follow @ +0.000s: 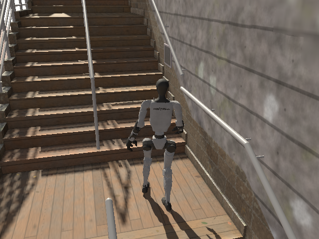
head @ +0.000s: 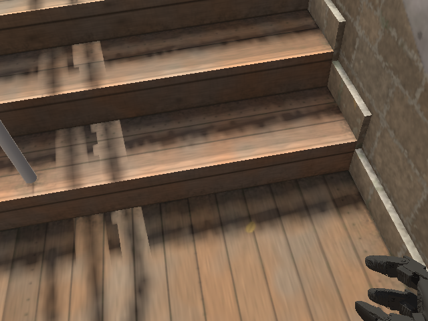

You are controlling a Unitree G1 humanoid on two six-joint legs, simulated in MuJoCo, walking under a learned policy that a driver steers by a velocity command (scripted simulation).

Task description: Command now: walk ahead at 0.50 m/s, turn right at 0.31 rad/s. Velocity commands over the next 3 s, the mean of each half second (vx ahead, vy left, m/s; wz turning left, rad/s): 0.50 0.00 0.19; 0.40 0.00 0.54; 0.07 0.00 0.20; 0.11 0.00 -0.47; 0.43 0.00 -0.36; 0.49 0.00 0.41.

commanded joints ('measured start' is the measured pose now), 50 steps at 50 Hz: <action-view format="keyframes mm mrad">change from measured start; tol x32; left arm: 1 47 154 42 -33 0 -9 5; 21 -334 71 -52 -210 59 -16 -33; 50 99 58 -35 -12 40 -21 10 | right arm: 1 -107 -99 -29 -99 7 -31 15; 6 387 -215 -81 26 7 -5 18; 50 376 -292 -47 16 -45 91 20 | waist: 1 -4 -171 10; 6 -158 312 -319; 27 -21 -269 -194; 50 -82 160 -199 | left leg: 1 -18 -11 18 -51 -100 39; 4 470 26 -11 -79 -29 173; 6 954 337 -663 -206 -205 448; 21 357 67 -282 -229 83 219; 28 -65 -83 8 480 -559 118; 47 248 -65 210 34 -153 139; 49 598 -14 88 -80 92 203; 50 844 277 -243 68 820 273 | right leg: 1 107 -300 233 -25 350 -115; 4 -4 -208 102 283 713 -44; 6 -555 -20 -93 866 -170 84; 8 -706 -121 -74 958 -74 90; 24 -121 -108 -183 43 159 120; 29 250 -535 367 -172 -195 -94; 47 136 -370 -388 41 1030 48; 49 -54 -304 -407 454 651 91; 50 -351 -179 -401 762 -305 120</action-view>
